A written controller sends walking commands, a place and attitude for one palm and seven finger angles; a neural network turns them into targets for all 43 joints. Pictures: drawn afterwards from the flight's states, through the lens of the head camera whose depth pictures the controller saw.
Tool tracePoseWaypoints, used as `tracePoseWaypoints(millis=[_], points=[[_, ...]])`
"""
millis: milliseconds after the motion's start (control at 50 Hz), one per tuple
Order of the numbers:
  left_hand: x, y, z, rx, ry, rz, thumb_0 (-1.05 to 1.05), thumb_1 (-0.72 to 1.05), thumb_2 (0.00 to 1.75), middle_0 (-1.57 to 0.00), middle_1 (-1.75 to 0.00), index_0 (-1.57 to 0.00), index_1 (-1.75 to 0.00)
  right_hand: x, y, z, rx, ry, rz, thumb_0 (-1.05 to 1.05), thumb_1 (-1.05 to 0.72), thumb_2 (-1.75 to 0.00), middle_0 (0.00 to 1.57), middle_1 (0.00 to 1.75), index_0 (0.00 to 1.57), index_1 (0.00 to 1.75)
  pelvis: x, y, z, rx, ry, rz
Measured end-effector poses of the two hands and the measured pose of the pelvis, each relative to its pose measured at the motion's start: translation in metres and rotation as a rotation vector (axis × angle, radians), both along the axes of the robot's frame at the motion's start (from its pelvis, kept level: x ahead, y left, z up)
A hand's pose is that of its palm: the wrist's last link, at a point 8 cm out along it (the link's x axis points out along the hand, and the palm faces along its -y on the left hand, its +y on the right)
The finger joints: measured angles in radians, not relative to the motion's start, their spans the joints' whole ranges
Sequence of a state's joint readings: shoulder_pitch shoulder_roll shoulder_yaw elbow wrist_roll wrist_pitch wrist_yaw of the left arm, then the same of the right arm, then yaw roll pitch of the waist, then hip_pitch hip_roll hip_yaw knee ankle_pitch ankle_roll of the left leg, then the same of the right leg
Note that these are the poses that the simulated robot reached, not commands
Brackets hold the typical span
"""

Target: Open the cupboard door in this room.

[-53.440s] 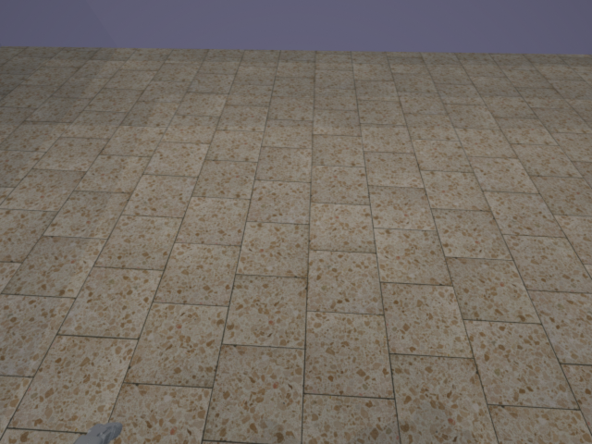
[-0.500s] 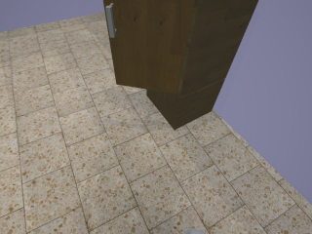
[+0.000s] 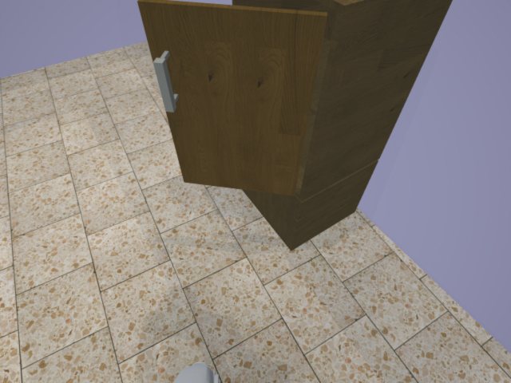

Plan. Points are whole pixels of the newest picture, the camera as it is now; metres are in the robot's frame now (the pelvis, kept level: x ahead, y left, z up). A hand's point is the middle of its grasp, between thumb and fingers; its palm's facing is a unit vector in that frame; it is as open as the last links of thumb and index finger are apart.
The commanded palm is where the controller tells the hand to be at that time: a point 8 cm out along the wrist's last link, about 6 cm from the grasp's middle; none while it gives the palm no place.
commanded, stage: take the last steps up to it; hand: left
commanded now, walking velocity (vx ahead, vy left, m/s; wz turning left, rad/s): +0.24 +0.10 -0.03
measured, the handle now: (168, 82) +0.75 +0.27 +0.04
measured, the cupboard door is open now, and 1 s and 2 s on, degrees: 48 48 48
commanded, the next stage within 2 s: come to a stop and stand still in 0.18 s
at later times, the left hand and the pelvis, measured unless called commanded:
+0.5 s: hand (138, 321) +0.25 +0.26 -0.18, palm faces -0.01 -0.99 -0.17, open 7.4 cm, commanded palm none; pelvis +0.16 +0.08 -0.01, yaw -2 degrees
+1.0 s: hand (117, 343) +0.21 +0.29 -0.20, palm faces -0.03 -0.98 -0.20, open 7.4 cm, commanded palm none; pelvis +0.16 +0.11 -0.02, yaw -4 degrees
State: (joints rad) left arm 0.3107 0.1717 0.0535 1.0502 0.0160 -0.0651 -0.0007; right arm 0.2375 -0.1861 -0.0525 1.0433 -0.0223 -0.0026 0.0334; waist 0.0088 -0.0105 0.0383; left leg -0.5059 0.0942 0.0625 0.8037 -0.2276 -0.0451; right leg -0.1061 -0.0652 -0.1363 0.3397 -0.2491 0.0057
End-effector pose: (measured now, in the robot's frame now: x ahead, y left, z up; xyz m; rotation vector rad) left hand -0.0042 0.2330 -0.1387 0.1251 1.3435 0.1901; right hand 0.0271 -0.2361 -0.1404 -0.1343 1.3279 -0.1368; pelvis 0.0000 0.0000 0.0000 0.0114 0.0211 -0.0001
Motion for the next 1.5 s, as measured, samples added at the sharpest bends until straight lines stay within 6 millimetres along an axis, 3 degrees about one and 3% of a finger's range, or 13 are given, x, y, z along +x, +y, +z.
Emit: tracePoseWaypoints(millis=[140, 200, 260, 420, 500, 600, 700, 840, 960, 1100, 1220, 1360, 1500], points=[[-0.002, 0.039, -0.029, -0.054, 0.169, 0.07, 0.01, 0.92, 0.9, -0.2, -0.29, -0.2, -0.3, 0.122, 0.048, -0.006, -0.038, -0.161, 0.089, 0.01, -0.91, -0.9, 0.2, 0.3, 0.2, 0.3, 0.065, 0.05, -0.023, -0.029, -0.012, -0.006], [0.024, 0.058, -0.036, -0.052, 0.195, 0.043, 0.01, 0.92, 0.9, -0.2, -0.29, -0.2, -0.3, 0.147, 0.067, -0.004, -0.054, -0.206, 0.074, 0.0, -0.91, -0.9, 0.2, 0.3, 0.2, 0.3, 0.083, 0.064, -0.025, -0.015, -0.027, -0.025], [0.071, 0.072, -0.031, -0.043, 0.134, 0.011, 0.01, 0.92, 0.9, -0.2, -0.29, -0.2, -0.3, 0.152, 0.084, 0.0, -0.046, -0.191, 0.052, 0.0, -0.91, -0.9, 0.2, 0.3, 0.2, 0.3, 0.1, 0.074, -0.018, -0.012, -0.025, -0.035], [0.204, 0.08, -0.012, -0.031, -0.097, -0.061, 0.01, 0.91, 0.9, -0.2, -0.29, -0.19, -0.3, 0.139, 0.091, 0.003, -0.066, -0.055, -0.012, -0.01, -0.94, -0.9, 0.21, 0.3, 0.2, 0.3, 0.14, 0.086, -0.005, -0.012, -0.019, -0.034], [0.244, 0.072, -0.012, -0.028, -0.131, -0.099, 0.01, 0.91, 0.9, -0.2, -0.29, -0.19, -0.3, 0.133, 0.093, -0.004, -0.05, 0.014, -0.055, 0.0, -0.92, -0.9, 0.21, 0.3, 0.2, 0.3, 0.156, 0.081, -0.008, -0.013, -0.02, -0.038], [0.269, 0.063, -0.015, 0.003, -0.128, -0.141, 0.01, 0.91, 0.9, -0.2, -0.29, -0.2, -0.3, 0.132, 0.082, -0.016, -0.03, 0.055, -0.122, 0.0, -0.91, -0.9, 0.21, 0.3, 0.2, 0.3, 0.17, 0.067, -0.016, -0.002, -0.007, -0.062], [0.269, 0.057, -0.016, 0.02, -0.106, -0.149, 0.01, 0.91, 0.9, -0.2, -0.29, -0.2, -0.3, 0.133, 0.067, -0.02, -0.037, 0.091, -0.145, 0.0, -0.91, -0.9, 0.21, 0.3, 0.2, 0.3, 0.17, 0.063, -0.017, -0.007, 0.004, -0.051], [0.242, 0.066, -0.018, -0.005, -0.07, -0.1, 0.01, 0.91, 0.9, -0.2, -0.29, -0.2, -0.3, 0.159, 0.066, -0.004, -0.075, 0.05, -0.093, 0.01, -0.91, -0.9, 0.2, 0.3, 0.2, 0.3, 0.163, 0.075, -0.01, -0.006, 0.002, -0.051], [0.215, 0.096, -0.033, -0.01, -0.038, -0.09, 0.01, 0.91, 0.9, -0.2, -0.29, -0.2, -0.3, 0.183, 0.086, 0.001, -0.11, -0.098, -0.062, 0.01, -0.91, -0.9, 0.2, 0.3, 0.2, 0.3, 0.157, 0.101, -0.02, -0.026, -0.026, -0.063], [0.196, 0.134, -0.019, 0.051, -0.032, -0.129, 0.01, 0.91, 0.9, -0.2, -0.29, -0.2, -0.3, 0.196, 0.127, -0.004, -0.039, -0.242, -0.035, 0.01, -0.9, -0.9, 0.2, 0.3, 0.2, 0.3, 0.151, 0.125, -0.022, -0.013, -0.046, -0.096], [0.178, 0.148, -0.002, 0.083, -0.012, -0.134, 0.01, 0.91, 0.9, -0.2, -0.29, -0.2, -0.3, 0.186, 0.147, -0.012, 0.02, -0.234, -0.042, -0.01, -0.92, -0.9, 0.21, 0.3, 0.2, 0.3, 0.144, 0.135, -0.016, -0.01, -0.037, -0.099], [0.169, 0.142, 0.0, 0.068, 0.024, -0.14, 0.01, 0.91, 0.9, -0.2, -0.29, -0.2, -0.3, 0.154, 0.134, -0.013, -0.003, -0.138, -0.045, -0.01, -0.92, -0.9, 0.21, 0.3, 0.2, 0.3, 0.144, 0.133, -0.011, 0.001, -0.022, -0.099], [0.178, 0.119, -0.005, 0.026, 0.028, -0.152, 0.01, 0.91, 0.9, -0.2, -0.29, -0.2, -0.3, 0.119, 0.121, -0.013, -0.021, -0.023, -0.071, 0.0, -0.91, -0.9, 0.2, 0.3, 0.2, 0.3, 0.149, 0.124, -0.009, 0.005, -0.024, -0.096]])
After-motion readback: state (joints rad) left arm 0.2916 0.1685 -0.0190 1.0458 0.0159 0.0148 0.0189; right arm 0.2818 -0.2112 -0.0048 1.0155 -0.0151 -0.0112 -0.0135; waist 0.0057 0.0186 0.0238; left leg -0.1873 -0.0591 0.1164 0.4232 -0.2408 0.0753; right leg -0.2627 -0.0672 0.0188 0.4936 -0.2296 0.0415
